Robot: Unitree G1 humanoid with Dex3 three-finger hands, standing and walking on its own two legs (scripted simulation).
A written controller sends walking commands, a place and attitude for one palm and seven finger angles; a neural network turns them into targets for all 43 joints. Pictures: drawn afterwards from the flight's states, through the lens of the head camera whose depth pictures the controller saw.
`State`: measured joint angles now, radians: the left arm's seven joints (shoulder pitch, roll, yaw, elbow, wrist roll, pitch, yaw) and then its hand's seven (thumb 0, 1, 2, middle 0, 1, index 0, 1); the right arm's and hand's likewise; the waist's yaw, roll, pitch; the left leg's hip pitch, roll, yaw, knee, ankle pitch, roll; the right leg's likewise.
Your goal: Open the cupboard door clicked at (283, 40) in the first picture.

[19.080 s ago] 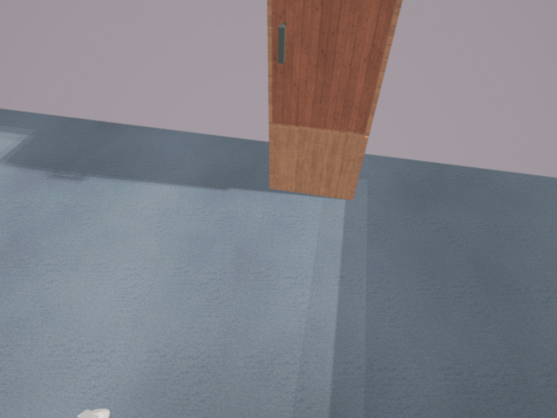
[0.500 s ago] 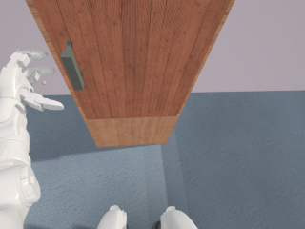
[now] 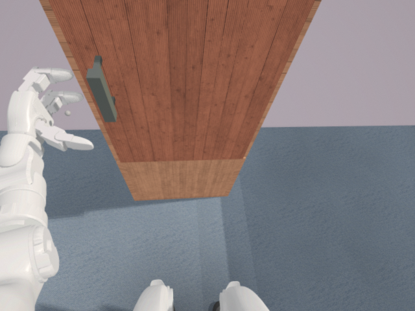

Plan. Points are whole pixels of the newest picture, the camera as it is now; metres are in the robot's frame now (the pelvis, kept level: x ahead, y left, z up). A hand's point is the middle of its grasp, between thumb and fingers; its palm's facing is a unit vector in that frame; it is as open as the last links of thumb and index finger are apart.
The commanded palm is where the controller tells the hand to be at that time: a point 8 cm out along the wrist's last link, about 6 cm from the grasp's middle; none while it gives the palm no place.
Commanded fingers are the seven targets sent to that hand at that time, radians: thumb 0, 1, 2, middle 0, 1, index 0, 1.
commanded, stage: slide the fingers in behind the handle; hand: left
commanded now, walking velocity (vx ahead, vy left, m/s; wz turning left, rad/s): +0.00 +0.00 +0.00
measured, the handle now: (104, 90) +0.52 +0.19 +0.07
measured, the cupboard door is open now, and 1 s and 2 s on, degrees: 0 0 0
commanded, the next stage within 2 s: close the thumb around the handle in 1.46 s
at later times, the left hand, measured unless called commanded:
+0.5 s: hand (87, 113) +0.46 +0.21 +0.07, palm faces +0.04 -1.00 +0.00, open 14.0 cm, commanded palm +0.44 +0.25 +0.07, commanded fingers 0.00 -0.50 0.30 -0.30 -1.20 -0.30 -1.20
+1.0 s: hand (109, 112) +0.47 +0.17 +0.07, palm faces +0.05 -1.00 -0.01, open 14.0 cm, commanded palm +0.44 +0.22 +0.07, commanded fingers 0.00 -0.50 0.30 -0.30 -1.20 -0.30 -1.20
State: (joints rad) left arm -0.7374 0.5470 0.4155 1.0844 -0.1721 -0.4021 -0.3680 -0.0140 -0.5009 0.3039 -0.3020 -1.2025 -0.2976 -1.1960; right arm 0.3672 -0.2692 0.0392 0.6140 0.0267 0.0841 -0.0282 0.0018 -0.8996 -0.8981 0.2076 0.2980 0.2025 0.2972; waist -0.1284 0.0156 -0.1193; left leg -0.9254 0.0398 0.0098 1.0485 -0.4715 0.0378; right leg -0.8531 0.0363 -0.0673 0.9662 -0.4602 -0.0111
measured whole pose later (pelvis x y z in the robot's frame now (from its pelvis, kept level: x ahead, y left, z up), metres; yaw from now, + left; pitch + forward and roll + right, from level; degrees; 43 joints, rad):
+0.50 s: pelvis +0.00 -0.01 +0.00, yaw +0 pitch +20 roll -3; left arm -0.74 0.48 0.39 1.07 -0.16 -0.42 -0.29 -0.01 -0.50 0.30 -0.30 -1.20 -0.30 -1.20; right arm 0.36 -0.26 0.03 0.62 0.02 0.07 -0.02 0.00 -0.90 -0.90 0.21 0.30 0.20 0.30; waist -0.14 0.01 -0.12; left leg -0.92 0.04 0.01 1.05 -0.47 0.03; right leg -0.86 0.04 -0.06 0.98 -0.46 -0.02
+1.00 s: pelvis +0.00 -0.01 +0.00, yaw +0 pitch +19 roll -2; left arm -0.75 0.40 0.34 1.08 -0.13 -0.44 -0.19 -0.01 -0.50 0.30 -0.30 -1.20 -0.30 -1.20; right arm 0.36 -0.25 0.03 0.63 0.01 0.07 0.00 0.00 -0.90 -0.90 0.21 0.30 0.20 0.30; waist -0.13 0.02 -0.13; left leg -0.92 0.04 0.01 1.05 -0.47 0.02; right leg -0.86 0.04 -0.06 1.00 -0.47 -0.03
